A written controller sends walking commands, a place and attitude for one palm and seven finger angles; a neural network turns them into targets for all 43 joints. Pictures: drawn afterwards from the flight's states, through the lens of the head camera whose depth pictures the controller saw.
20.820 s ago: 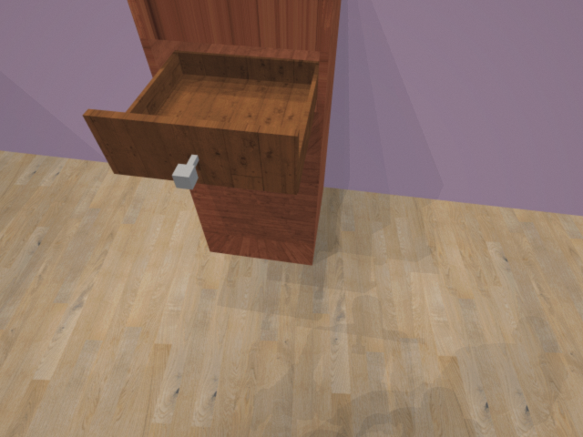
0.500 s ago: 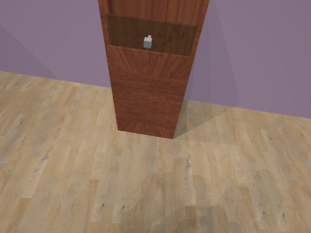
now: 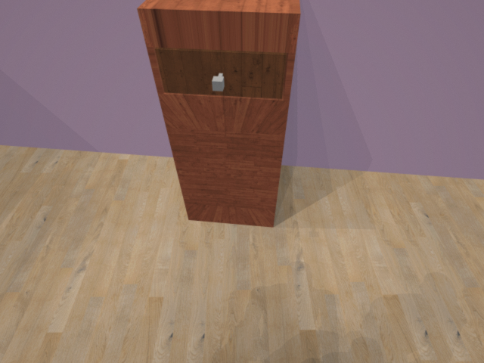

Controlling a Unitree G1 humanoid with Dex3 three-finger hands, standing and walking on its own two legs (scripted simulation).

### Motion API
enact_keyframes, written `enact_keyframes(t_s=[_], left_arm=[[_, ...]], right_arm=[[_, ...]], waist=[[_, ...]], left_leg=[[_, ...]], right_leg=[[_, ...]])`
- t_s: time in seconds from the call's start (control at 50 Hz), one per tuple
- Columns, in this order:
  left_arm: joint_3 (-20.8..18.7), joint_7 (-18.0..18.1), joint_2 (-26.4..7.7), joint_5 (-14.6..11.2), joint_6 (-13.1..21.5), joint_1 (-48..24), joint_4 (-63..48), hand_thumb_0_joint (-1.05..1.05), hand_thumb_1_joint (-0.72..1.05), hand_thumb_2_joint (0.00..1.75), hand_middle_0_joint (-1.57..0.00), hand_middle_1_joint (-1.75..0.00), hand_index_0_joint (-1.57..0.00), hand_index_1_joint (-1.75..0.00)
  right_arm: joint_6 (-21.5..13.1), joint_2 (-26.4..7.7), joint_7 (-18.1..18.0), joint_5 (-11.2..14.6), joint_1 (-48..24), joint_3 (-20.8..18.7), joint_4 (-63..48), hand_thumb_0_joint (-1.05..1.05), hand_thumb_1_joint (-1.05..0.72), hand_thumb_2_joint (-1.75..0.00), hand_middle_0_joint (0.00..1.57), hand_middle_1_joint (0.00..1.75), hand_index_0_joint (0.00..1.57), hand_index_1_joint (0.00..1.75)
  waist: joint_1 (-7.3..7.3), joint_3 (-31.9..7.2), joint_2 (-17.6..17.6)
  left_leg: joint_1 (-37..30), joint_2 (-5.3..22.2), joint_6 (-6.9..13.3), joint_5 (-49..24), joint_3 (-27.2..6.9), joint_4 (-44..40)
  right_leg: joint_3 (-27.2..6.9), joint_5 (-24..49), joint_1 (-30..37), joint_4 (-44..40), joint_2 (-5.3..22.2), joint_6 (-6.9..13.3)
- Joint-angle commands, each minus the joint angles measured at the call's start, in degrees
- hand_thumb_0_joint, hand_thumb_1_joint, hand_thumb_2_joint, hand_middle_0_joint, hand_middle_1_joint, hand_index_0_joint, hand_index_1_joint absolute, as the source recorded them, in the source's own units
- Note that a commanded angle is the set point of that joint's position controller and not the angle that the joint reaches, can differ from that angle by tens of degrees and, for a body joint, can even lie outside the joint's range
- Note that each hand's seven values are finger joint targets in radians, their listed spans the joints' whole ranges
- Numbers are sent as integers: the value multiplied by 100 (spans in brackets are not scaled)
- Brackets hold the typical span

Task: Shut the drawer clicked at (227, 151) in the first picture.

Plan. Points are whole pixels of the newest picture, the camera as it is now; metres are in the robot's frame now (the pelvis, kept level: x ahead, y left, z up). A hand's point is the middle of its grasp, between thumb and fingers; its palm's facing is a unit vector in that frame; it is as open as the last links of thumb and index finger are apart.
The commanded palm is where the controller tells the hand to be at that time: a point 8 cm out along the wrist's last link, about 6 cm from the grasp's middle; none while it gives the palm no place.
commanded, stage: let the arm hang, fingers relaxed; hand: left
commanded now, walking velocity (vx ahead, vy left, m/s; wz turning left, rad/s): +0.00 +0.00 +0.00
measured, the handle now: (219, 80) +0.86 +0.12 +0.04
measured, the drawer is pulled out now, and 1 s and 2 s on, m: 0.00 0.00 0.00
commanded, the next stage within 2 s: look to check the result in 0.18 s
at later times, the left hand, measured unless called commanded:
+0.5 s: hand out of the picture -0.02 +0.14 -0.18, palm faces +0.07 -0.98 -0.17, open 7.3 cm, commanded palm none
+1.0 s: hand out of the picture +0.00 +0.13 -0.18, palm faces +0.08 -0.98 -0.17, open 7.3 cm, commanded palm none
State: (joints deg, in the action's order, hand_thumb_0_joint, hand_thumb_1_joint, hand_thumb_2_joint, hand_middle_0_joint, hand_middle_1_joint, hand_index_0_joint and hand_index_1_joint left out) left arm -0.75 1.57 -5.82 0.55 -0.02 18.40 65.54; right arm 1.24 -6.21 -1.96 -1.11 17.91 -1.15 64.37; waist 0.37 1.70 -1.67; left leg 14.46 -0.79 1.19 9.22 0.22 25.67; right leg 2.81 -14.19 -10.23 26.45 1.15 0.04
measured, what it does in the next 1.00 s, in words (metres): stands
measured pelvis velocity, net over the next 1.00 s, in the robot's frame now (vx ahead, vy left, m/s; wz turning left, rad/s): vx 0.02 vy -0.03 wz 0.01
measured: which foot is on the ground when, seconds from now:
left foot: down 0.00-1.00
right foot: down 0.00-1.00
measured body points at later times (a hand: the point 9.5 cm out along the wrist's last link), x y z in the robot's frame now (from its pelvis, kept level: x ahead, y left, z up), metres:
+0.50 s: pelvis +0.01 -0.02 +0.00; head +0.02 -0.03 +0.45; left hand -0.02 +0.19 -0.16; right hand -0.03 -0.22 -0.17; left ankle +0.05 +0.11 -0.74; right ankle +0.00 -0.12 -0.74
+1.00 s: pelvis +0.02 -0.03 +0.00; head +0.03 -0.03 +0.45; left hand +0.00 +0.18 -0.16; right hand +0.00 -0.23 -0.17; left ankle +0.05 +0.11 -0.74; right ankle +0.00 -0.12 -0.74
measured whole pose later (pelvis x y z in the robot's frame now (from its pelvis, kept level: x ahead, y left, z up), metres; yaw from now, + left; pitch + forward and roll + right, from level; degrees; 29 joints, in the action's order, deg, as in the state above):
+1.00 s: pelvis +0.02 -0.03 +0.00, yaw +1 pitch -2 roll +0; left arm -1.5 1.8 -6.1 0.2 0.3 16.8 65.9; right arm 0.8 -6.2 -2.7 -1.0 16.4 -1.0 65.4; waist 0.4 3.7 -1.1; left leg 13.0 1.4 -1.2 10.8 -1.4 25.7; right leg 4.2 -15.2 -7.7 24.7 -1.2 2.2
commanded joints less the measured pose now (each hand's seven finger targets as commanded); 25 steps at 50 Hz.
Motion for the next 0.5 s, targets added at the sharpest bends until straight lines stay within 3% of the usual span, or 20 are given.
enact_keyframes(t_s=[0.0, 0.18, 0.3, 0.48], left_arm=[[-129, 73, -597, 12, 20, 511, -57, 0, 90, 90, -20, -30, -20, -30], [-147, 82, -569, -11, 58, 405, -86, 0, 90, 90, -20, -30, -20, -30], [-141, 86, -558, -24, 54, 368, -72, 0, 90, 90, -20, -30, -20, -30], [-144, 87, -552, -25, 51, 394, -39, 0, 90, 90, -20, -30, -20, -30]], right_arm=[[-63, -408, -24, -3, 552, -75, -88, 0, -90, -90, 20, 30, 20, 30], [-90, -348, -46, 8, 604, -64, -54, 0, -90, -90, 20, 30, 20, 30], [-55, -320, -48, 0, 633, -48, -10, 0, -90, -90, 20, 30, 20, 30], [-91, -355, -76, 13, 583, -43, 12, 0, -90, -90, 20, 30, 20, 30]], waist=[[3, 628, 120], [20, 459, 143], [43, 531, 153], [5, 419, 42]], left_leg=[[140, 461, 134, 723, -540, -576], [-63, 491, 80, 30, -408, -315], [-147, 470, 47, 27, -362, -198], [-156, 568, 57, -236, -406, -289]], right_leg=[[-454, -809, -687, -765, 365, 304], [-464, -423, -543, -811, 430, 341], [-550, -669, -683, -970, 464, 380], [-422, -165, -387, -819, 400, 332]])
